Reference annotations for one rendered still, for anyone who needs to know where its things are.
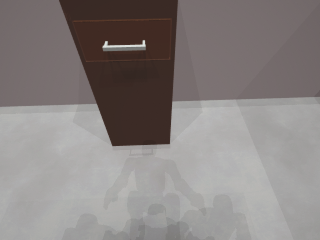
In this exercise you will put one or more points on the drawer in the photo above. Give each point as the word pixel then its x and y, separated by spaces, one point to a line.
pixel 92 35

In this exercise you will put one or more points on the cabinet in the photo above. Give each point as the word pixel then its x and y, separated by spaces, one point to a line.
pixel 134 96

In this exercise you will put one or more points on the handle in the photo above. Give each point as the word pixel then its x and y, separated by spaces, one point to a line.
pixel 139 47

